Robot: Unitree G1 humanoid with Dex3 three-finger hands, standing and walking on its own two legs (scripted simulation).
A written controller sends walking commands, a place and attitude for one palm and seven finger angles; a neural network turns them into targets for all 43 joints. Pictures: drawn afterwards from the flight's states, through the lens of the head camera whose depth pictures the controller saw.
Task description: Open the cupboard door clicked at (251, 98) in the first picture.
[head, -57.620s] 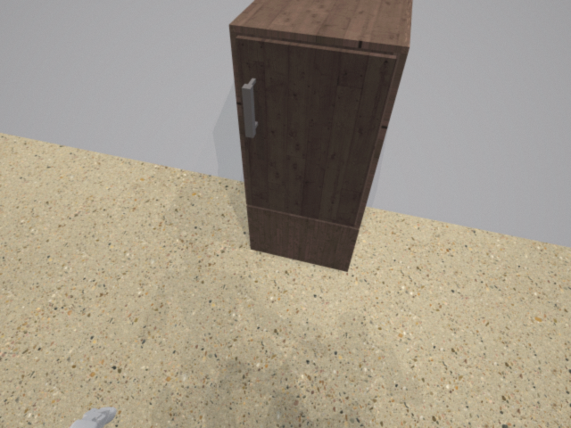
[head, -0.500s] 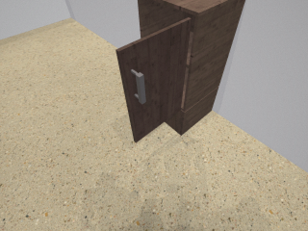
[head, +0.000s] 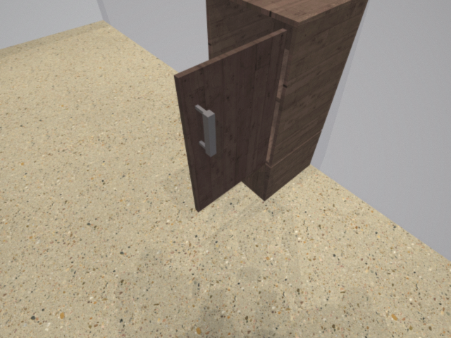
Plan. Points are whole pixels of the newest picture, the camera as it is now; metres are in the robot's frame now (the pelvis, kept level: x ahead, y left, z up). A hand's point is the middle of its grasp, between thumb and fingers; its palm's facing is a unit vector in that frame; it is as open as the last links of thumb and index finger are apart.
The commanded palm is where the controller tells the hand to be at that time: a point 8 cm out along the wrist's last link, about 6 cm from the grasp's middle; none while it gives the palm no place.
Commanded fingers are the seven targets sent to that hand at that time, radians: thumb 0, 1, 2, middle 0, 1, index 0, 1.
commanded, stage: look to check the result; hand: left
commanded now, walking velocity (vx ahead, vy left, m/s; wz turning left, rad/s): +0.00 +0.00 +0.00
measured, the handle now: (205, 130) +0.63 +0.10 -0.04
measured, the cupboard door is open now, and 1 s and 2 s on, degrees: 90 90 90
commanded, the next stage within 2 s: stand and wait in 0.40 s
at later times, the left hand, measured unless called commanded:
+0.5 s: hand out of the picture +0.02 +0.17 -0.17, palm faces +0.02 -0.98 -0.20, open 7.4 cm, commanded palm none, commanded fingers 0.00 0.90 0.90 -0.20 -0.30 -0.20 -0.30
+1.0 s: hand out of the picture +0.03 +0.18 -0.17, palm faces +0.02 -0.98 -0.20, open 7.4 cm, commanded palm none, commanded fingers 0.00 0.90 0.90 -0.20 -0.30 -0.20 -0.30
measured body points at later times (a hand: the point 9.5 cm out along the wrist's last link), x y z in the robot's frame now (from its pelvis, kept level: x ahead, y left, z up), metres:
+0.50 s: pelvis +0.01 +0.00 +0.00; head +0.04 -0.01 +0.45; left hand +0.02 +0.22 -0.16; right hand +0.00 -0.21 -0.17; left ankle -0.02 +0.11 -0.74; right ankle +0.01 -0.09 -0.74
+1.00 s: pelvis +0.02 +0.00 +0.00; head +0.04 +0.00 +0.45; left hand +0.03 +0.23 -0.16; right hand +0.02 -0.22 -0.16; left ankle -0.02 +0.11 -0.74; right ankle +0.01 -0.09 -0.74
